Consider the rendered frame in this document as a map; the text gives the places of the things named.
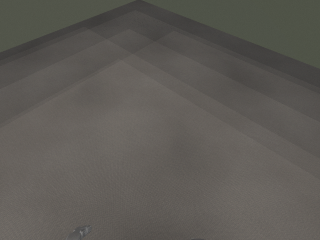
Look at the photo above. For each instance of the left robot hand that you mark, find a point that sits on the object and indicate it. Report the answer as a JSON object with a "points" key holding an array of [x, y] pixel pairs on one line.
{"points": [[79, 233]]}

